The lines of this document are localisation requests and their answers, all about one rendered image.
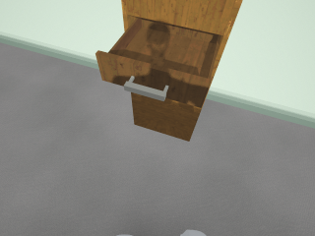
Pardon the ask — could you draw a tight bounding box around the drawer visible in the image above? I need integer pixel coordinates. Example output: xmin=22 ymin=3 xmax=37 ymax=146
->
xmin=95 ymin=17 xmax=221 ymax=108

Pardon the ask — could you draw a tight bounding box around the cabinet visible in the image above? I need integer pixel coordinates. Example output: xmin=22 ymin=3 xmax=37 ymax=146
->
xmin=121 ymin=0 xmax=243 ymax=142

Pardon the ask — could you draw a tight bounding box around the handle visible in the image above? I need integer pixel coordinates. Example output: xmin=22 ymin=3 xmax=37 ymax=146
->
xmin=124 ymin=76 xmax=169 ymax=101

